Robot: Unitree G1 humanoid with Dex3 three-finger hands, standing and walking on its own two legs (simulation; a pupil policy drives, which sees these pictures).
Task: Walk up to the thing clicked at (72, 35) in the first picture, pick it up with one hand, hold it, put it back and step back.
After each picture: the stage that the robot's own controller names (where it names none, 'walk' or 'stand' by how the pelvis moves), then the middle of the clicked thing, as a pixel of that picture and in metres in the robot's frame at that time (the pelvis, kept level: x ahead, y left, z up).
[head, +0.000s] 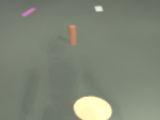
stand; (73, 35) +1.52 +0.10 -0.65
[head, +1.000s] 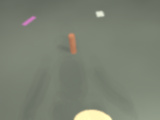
walk; (72, 44) +1.40 +0.21 -0.65
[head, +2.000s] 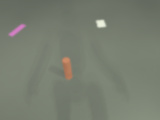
walk; (67, 68) +0.94 +0.21 -0.65
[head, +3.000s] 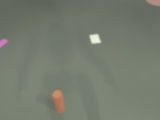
walk; (58, 102) +0.59 +0.19 -0.63
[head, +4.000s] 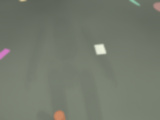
stand; out of the picture +0.45 +0.18 -0.64
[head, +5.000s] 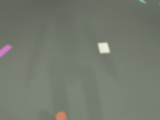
stand; out of the picture +0.42 +0.16 -0.64
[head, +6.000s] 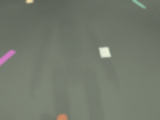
stand; out of the picture +0.44 +0.17 -0.66
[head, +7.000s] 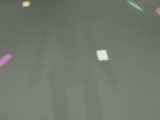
stand; out of the picture +0.41 +0.17 -0.66
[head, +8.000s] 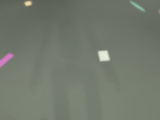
stand; out of the picture +0.41 +0.17 -0.66
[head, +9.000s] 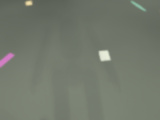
stand; out of the picture +0.41 +0.17 -0.66
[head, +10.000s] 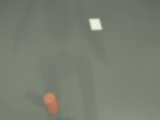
go down; (51, 104) +0.44 +0.17 -0.58
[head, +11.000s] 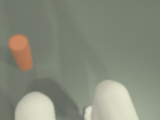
go down; (22, 55) +0.51 +0.19 -0.27
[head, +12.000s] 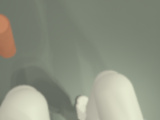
close in; (3, 39) +0.51 +0.20 -0.22
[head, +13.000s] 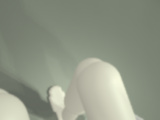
close; out of the picture +0.50 +0.24 -0.17
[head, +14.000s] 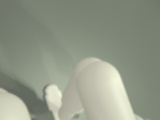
lift; out of the picture +0.48 +0.24 -0.18
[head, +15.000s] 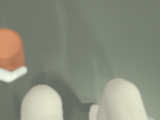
lift; (11, 58) +0.39 +0.22 -0.05
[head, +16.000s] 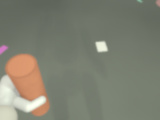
hold; (32, 90) +0.31 +0.16 +0.08
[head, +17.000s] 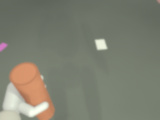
hold; (36, 96) +0.31 +0.16 +0.03
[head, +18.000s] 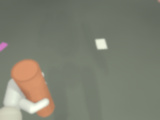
hold; (37, 92) +0.32 +0.16 +0.03
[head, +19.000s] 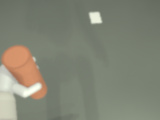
crouch; (29, 77) +0.37 +0.17 -0.01
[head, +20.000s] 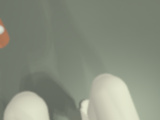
lower; out of the picture +0.53 +0.20 -0.04
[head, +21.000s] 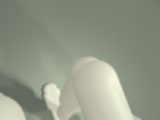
lower; out of the picture +0.50 +0.25 -0.18
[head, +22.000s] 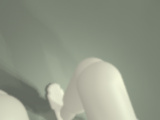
lower; out of the picture +0.48 +0.24 -0.18
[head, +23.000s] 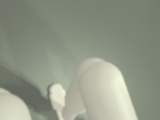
lower; out of the picture +0.48 +0.23 -0.18
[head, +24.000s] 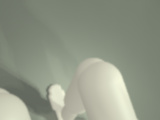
lower; out of the picture +0.47 +0.24 -0.18
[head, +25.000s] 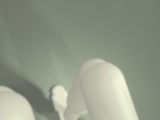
draw back; out of the picture +0.47 +0.21 -0.18
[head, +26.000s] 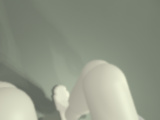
stand; out of the picture +0.47 +0.21 -0.18
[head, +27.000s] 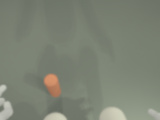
walk; (53, 86) +0.45 +0.14 -0.45
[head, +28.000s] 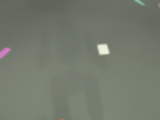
stand; out of the picture +0.40 +0.14 -0.60
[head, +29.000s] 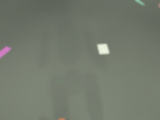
stand; out of the picture +0.40 +0.14 -0.60
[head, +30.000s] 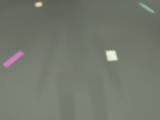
stand; out of the picture +0.41 +0.13 -0.65
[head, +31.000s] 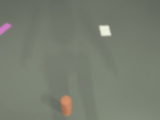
walk; (66, 106) +0.46 +0.08 -0.64
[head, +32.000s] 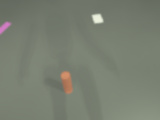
walk; (67, 83) +0.66 +0.15 -0.62
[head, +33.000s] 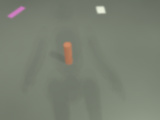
walk; (68, 53) +1.02 +0.14 -0.63
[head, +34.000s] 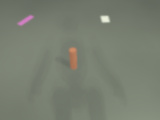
stand; (73, 59) +1.07 +0.10 -0.65
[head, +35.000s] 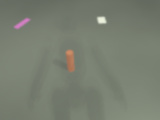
stand; (70, 61) +1.06 +0.13 -0.66
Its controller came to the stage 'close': yes
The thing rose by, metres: 0.69
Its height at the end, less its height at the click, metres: +0.00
